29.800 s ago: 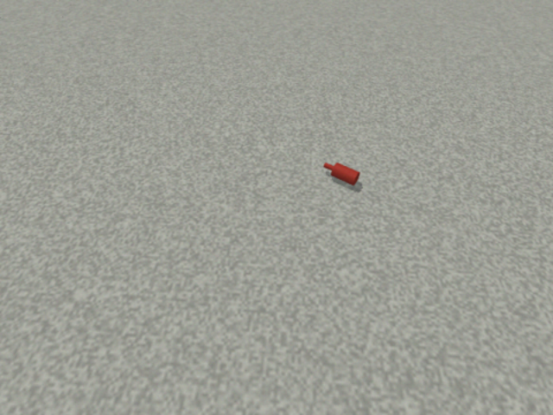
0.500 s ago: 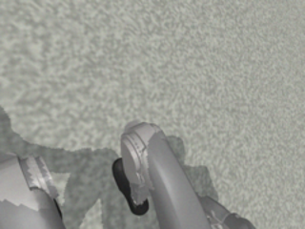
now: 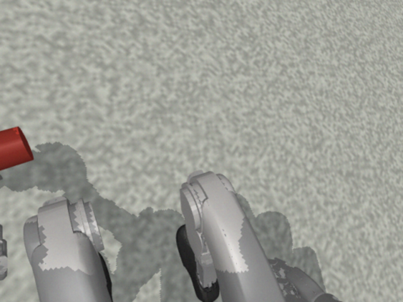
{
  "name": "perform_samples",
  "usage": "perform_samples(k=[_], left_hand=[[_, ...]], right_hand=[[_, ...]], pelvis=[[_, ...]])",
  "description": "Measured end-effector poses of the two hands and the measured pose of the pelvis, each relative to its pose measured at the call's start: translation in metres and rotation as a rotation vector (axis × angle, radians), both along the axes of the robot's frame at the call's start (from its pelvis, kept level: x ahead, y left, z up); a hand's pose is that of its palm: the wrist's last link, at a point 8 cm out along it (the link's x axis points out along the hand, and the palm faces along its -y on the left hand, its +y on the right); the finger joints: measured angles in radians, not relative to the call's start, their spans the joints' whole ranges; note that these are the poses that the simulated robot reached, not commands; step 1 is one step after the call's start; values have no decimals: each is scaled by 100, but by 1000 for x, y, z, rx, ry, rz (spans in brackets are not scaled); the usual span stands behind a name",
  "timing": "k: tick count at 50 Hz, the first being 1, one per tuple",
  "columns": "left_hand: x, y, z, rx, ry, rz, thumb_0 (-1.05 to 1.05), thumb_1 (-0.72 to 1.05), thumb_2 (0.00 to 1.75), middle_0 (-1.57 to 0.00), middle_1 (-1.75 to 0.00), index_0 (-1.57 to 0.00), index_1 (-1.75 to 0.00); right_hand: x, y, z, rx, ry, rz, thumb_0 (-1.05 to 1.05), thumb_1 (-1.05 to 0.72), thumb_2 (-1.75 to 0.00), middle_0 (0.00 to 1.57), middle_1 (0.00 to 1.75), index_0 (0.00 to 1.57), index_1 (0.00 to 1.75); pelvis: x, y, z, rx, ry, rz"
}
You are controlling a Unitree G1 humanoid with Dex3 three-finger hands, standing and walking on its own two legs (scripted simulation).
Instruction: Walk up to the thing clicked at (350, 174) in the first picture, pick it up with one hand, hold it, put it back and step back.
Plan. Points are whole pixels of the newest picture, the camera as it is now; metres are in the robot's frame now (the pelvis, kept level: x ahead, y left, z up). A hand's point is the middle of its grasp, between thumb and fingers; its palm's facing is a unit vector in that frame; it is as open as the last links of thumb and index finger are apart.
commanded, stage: settle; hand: left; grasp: from above
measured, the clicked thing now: out of the picture +0.42 +0.36 -0.21
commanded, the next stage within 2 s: lift in 0.32 s
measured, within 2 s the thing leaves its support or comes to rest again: neither
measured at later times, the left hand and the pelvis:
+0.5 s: hand out of the picture +0.41 +0.34 -0.12, palm faces -0.37 -0.13 -0.92, open 9.9 cm; pelvis +0.00 -0.01 +0.03, yaw +5 degrees
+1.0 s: hand out of the picture +0.34 +0.34 +0.01, palm faces -0.39 -0.16 -0.91, open 9.9 cm; pelvis -0.01 +0.00 +0.12, yaw +8 degrees
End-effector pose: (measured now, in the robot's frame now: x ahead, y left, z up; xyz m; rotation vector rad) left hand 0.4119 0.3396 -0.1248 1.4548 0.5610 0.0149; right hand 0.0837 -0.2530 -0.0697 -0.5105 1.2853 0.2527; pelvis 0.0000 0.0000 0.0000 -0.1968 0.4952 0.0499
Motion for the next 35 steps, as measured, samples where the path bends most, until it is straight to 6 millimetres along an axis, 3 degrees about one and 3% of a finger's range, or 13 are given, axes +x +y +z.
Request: perform_samples(k=[7,19,28,35], left_hand=[[-7,0,24,-4,73,27,-1,5,30,-76,-39,-80,-36],[-6,-2,42,-11,62,-35,-1,4,30,-78,-36,-81,-33],[-6,0,73,-7,49,-4,-1,5,26,-81,-31,-84,-29],[-18,2,103,-28,84,7,-1,6,24,-81,-29,-85,-27]], right_hand=[[12,-1,-6,33,-51,-31,0,-91,-90,20,30,20,30],[4,-8,-9,-17,22,-101,0,-91,-90,20,30,20,30],[8,-12,3,-43,13,-151,0,-91,-90,20,30,20,30],[12,-11,21,-44,-14,-194,0,-91,-90,20,30,20,30]], pelvis=[[-5,-3,7,28,11,15],[-3,-8,16,55,41,40],[-4,-9,34,63,63,48],[-5,-7,54,65,78,62]])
